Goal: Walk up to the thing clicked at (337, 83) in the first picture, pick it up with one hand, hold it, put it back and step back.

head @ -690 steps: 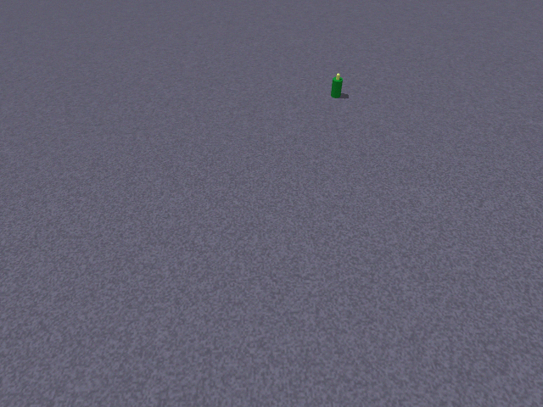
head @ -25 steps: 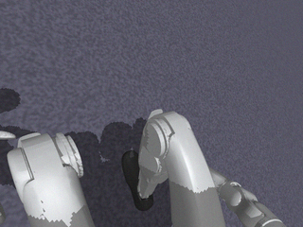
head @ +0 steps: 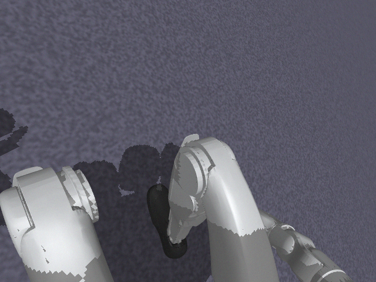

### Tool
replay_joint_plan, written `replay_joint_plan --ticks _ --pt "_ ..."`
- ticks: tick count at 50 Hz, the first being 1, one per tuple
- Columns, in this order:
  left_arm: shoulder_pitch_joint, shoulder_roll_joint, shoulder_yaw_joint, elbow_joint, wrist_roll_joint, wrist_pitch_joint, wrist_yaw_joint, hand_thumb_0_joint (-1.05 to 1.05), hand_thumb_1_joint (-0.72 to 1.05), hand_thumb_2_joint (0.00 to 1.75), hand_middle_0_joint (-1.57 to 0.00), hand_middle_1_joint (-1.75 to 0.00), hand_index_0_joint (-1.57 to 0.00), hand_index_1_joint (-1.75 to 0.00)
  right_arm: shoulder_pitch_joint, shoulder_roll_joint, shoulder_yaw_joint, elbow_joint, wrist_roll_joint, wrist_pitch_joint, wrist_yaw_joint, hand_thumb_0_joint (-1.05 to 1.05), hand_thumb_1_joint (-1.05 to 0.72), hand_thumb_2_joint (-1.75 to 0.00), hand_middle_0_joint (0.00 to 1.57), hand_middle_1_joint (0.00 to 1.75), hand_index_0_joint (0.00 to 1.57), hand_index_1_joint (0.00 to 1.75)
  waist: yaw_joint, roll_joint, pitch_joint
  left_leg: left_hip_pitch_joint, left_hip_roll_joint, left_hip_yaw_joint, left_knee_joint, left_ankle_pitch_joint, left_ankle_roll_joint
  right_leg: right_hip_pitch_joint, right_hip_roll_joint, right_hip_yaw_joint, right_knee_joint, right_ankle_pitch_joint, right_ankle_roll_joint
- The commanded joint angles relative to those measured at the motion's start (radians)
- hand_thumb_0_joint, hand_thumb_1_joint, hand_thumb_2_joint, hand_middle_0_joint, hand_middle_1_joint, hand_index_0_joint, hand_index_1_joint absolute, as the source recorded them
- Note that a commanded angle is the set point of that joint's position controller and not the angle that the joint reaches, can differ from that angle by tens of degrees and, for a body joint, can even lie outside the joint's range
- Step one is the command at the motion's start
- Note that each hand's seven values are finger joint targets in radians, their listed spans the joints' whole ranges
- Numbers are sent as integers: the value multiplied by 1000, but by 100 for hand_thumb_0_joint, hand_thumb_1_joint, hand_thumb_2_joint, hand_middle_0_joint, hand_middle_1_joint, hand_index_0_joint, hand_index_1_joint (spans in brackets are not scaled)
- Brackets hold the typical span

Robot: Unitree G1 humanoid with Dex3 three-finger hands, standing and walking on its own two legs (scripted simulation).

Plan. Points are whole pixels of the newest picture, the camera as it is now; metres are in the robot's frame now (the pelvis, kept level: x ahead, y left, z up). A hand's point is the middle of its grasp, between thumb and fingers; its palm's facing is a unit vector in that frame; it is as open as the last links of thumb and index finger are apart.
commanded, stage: close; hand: left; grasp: from the side
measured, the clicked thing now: out of the picture +0.44 +0.30 -0.20
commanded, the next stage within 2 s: settle in 0.22 s
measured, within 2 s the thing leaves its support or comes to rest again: leaves its support in 0.68 s
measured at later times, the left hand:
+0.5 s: hand out of the picture +0.44 +0.30 -0.18, palm faces +0.37 -0.93 -0.01, open 7.5 cm
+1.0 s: hand out of the picture +0.41 +0.32 -0.09, palm faces +0.33 -0.94 -0.04, open 7.3 cm
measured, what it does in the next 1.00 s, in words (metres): stands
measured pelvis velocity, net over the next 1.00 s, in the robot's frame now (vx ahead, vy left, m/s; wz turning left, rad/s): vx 0.01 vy -0.01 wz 0.05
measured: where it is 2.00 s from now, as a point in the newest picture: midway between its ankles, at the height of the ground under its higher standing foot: (125, 261)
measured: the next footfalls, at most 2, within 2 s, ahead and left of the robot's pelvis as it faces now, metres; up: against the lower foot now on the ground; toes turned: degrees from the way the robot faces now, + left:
none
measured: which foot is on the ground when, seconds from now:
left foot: down 0.00-1.00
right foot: down 0.00-1.00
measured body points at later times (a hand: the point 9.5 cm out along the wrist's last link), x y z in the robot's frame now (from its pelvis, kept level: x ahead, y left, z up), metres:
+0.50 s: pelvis +0.00 +0.00 +0.00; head +0.23 +0.20 +0.33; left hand +0.41 +0.34 -0.17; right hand +0.17 -0.24 -0.03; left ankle +0.08 +0.12 -0.25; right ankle +0.15 -0.13 -0.25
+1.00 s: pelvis +0.01 -0.01 +0.02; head +0.20 +0.17 +0.38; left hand +0.39 +0.36 -0.09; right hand +0.19 -0.24 -0.03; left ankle +0.08 +0.12 -0.25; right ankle +0.15 -0.13 -0.25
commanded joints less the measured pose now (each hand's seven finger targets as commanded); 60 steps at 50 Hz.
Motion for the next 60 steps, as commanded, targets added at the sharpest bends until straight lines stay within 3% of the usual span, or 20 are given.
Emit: replay_joint_plan --ticks 1,3,8,13,19,22,24,28,32,33,38,47,48,49,50,51,52,55,56,60 --pt "-225 132 -23 -127 7 -78 -10 0 39 73 -73 -71 -72 -71 21 -364 -125 -7 -1 10 -22 0 -87 -89 20 30 20 30 -137 535 -537 368 60 80 -359 100 -25 237 35 -140 -146 144 -75" --pt "-223 127 -27 -118 7 -76 -8 0 47 80 -77 -75 -75 -76 27 -361 -123 -4 -2 12 -20 0 -87 -89 20 30 20 30 -138 531 -551 375 59 82 -354 112 -24 252 37 -139 -149 153 -74" --pt "-261 127 -38 -112 7 -74 -10 0 45 96 -93 -97 -93 -97 26 -366 -121 -1 -2 14 -23 0 -88 -89 20 30 20 30 -156 535 -537 369 57 80 -355 102 -24 238 37 -143 -152 151 -74" --pt "-267 128 -35 -111 3 -69 -10 0 46 110 -109 -114 -109 -114 31 -364 -120 2 -2 17 -24 0 -88 -90 20 30 20 30 -152 540 -567 389 57 84 -350 124 -25 257 38 -139 -154 169 -74" --pt "-277 131 -36 -102 6 -61 -7 0 53 126 -118 -128 -117 -130 32 -365 -119 -2 1 24 -23 0 -90 -90 20 30 20 30 -154 546 -550 380 57 79 -361 118 -26 250 35 -143 -155 160 -76" --pt "-260 155 -21 -129 6 -56 -16 0 54 129 -122 -132 -121 -134 33 -367 -124 -3 4 29 -23 0 -90 -90 20 30 20 30 -136 568 -570 401 59 85 -363 140 -29 256 34 -140 -153 172 -77" --pt "-278 143 -36 -162 7 -54 -22 0 52 130 -127 -137 -126 -139 39 -363 -125 2 4 30 -25 0 -90 -90 20 30 20 30 -144 583 -577 410 60 83 -369 153 -31 262 32 -137 -150 182 -79" --pt "-269 154 -3 -249 1 -36 -15 0 51 133 -129 -139 -128 -141 60 -361 -141 7 8 35 -24 0 -90 -90 20 30 20 30 -116 630 -635 458 61 89 -376 215 -38 279 28 -129 -141 220 -82" --pt "-298 189 34 -406 0 -18 -13 0 46 132 -133 -141 -132 -143 76 -354 -169 8 17 40 -22 0 -90 -90 20 30 20 30 -88 702 -702 508 63 101 -393 234 -45 269 21 -113 -137 223 -88" --pt "-297 173 20 -428 6 -8 -13 0 46 132 -131 -141 -130 -143 80 -348 -177 10 18 43 -21 0 -90 -90 20 30 20 30 -87 718 -712 517 63 107 -392 245 -45 271 21 -108 -136 231 -89" --pt "-282 163 35 -565 4 57 -18 0 43 130 -133 -141 -131 -143 112 -335 -227 2 47 49 -25 0 -91 -90 20 30 20 30 -61 745 -761 517 60 128 -431 206 -42 245 12 -83 -151 200 -99" --pt "-231 1 -53 -687 -31 192 -78 0 39 127 -132 -141 -132 -142 180 -298 -326 -3 122 36 -26 0 -90 -90 20 30 20 30 -19 651 -779 415 36 167 -471 102 -15 191 -3 -47 -191 128 -104" --pt "-198 -7 -40 -695 -37 211 -84 0 40 127 -133 -141 -133 -143 198 -291 -338 -1 131 35 -27 0 -90 -90 20 30 20 30 7 641 -808 424 33 176 -474 123 -14 207 -1 -41 -197 143 -105" --pt "-212 -5 -49 -708 -37 224 -93 0 37 126 -133 -141 -133 -142 192 -288 -349 -5 142 33 -29 0 -90 -90 20 30 20 30 16 648 -802 416 31 178 -484 100 -12 168 -5 -37 -194 118 -108" --pt "-217 -43 -69 -715 -39 237 -101 0 37 126 -132 -141 -132 -142 206 -284 -361 0 149 32 -28 0 -90 -90 20 30 20 30 7 648 -806 429 31 174 -495 103 -14 154 -9 -35 -189 120 -109" --pt "-228 -24 -49 -752 -44 248 -103 0 38 126 -133 -141 -133 -142 227 -279 -372 6 158 33 -31 0 -89 -90 20 30 20 30 19 645 -825 423 28 179 -499 94 -12 155 -10 -30 -191 110 -110" --pt "-220 -70 -78 -757 -50 261 -113 0 38 126 -132 -141 -132 -142 234 -266 -381 10 165 32 -31 0 -89 -90 20 30 20 30 24 626 -848 424 24 191 -491 112 -9 170 -10 -22 -199 125 -110" --pt "-244 -67 -56 -782 -64 294 -122 0 35 125 -131 -139 -131 -140 251 -253 -404 10 188 32 -37 0 -89 -90 20 30 20 30 37 605 -858 393 16 206 -506 85 -2 158 -15 -9 -210 94 -112" --pt "-222 -76 -46 -793 -66 304 -125 0 34 126 -130 -139 -129 -140 261 -247 -418 12 195 33 -39 0 -88 -90 20 30 20 30 58 597 -888 415 13 215 -509 96 -1 163 -17 -2 -219 101 -113" --pt "-267 -78 -45 -852 -62 333 -132 0 34 125 -129 -138 -128 -139 268 -224 -448 17 217 31 -50 0 -88 -90 20 30 20 30 80 599 -916 413 8 238 -540 54 4 148 -24 22 -237 55 -116"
